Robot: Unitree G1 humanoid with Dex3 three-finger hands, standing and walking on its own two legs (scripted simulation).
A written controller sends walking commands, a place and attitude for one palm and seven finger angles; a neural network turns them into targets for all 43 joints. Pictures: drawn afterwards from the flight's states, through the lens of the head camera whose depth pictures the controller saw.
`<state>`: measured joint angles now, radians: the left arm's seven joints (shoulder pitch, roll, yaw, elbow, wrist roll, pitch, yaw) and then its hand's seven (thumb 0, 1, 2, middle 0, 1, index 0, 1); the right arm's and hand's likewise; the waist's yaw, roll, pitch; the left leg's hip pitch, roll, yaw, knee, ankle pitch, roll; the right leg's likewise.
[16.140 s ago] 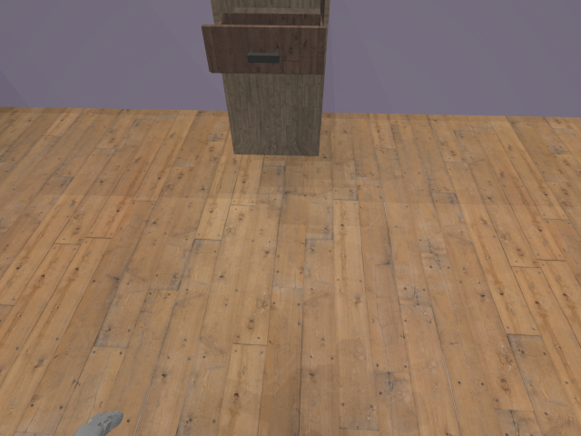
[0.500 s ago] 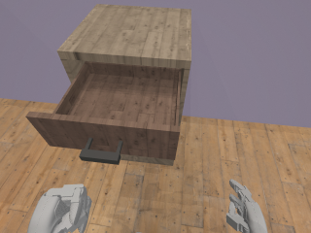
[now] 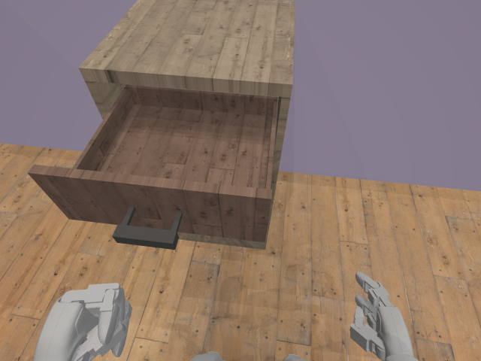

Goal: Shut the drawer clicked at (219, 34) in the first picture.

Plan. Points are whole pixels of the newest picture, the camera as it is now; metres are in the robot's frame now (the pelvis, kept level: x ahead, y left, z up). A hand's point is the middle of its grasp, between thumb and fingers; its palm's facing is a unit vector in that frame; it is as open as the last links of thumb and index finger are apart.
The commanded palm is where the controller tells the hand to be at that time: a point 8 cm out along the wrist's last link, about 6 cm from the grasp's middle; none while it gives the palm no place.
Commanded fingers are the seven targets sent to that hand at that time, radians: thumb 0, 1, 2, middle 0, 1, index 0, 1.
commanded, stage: bring the fist close to the handle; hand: left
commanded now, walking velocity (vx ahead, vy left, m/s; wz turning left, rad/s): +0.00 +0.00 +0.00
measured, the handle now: (150, 225) +0.35 +0.20 -0.01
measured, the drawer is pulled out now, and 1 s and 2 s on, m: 0.28 0.28 0.25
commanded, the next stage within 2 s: push the drawer shut in 1.20 s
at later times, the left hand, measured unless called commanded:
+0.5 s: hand (146, 301) +0.20 +0.16 +0.03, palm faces -0.06 -1.00 -0.05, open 3.2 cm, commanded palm +0.18 +0.22 +0.02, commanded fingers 0.00 0.90 0.90 -1.40 -1.60 -1.40 -1.60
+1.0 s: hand (158, 285) +0.24 +0.16 +0.00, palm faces -0.07 -1.00 -0.04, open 3.3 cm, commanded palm +0.21 +0.22 +0.00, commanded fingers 0.00 0.90 0.90 -1.40 -1.60 -1.40 -1.60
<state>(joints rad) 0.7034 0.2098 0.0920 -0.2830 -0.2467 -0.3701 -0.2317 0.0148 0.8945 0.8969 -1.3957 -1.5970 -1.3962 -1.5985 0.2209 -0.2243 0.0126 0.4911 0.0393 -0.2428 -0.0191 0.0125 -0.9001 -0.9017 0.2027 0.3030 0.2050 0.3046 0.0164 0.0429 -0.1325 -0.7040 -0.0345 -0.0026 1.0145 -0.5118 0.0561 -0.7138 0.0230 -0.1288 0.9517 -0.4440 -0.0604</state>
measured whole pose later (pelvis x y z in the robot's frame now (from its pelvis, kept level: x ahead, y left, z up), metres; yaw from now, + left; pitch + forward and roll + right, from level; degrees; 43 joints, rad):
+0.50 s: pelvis +0.00 -0.01 -0.02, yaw -1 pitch +17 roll -2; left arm 0.48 0.22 0.12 -0.08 -0.26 -0.45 -0.25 0.02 0.90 0.90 -1.40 -1.60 -1.40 -1.60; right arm 0.21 -0.24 0.01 0.53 0.02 -0.21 -0.03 0.01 -0.90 -0.90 0.20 0.30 0.20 0.30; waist -0.02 0.04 -0.15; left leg -0.88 -0.02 0.00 1.15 -0.56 0.05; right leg -0.90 0.03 -0.13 1.09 -0.49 -0.08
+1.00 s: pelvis +0.00 +0.00 -0.04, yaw -1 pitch +21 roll -2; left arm 0.37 0.21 0.07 -0.04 -0.22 -0.44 -0.19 0.02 0.90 0.90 -1.39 -1.60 -1.39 -1.60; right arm 0.20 -0.24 0.01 0.50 0.01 -0.14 -0.01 0.01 -0.90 -0.90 0.20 0.30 0.20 0.30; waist -0.01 0.04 -0.16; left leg -1.00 -0.03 0.02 1.23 -0.60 0.06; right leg -1.02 0.02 -0.12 1.18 -0.52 -0.06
